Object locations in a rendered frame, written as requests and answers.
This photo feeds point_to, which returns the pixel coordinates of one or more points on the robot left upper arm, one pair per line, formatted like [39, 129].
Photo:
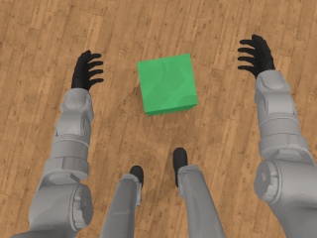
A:
[59, 211]

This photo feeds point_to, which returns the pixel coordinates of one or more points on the robot left forearm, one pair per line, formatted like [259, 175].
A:
[71, 141]

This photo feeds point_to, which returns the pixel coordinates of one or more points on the right robot hand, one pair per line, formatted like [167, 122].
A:
[262, 60]

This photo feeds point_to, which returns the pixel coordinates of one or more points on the robot right thigh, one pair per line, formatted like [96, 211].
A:
[202, 217]

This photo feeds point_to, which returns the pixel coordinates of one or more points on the left robot hand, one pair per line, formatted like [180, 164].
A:
[81, 75]

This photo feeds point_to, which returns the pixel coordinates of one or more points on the robot right upper arm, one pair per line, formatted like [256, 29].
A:
[290, 190]

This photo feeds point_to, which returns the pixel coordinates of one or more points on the carton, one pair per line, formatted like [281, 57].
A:
[167, 84]

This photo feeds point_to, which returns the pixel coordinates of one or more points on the robot right forearm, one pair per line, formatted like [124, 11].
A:
[278, 120]

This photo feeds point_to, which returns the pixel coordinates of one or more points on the robot right shin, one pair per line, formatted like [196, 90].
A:
[189, 167]

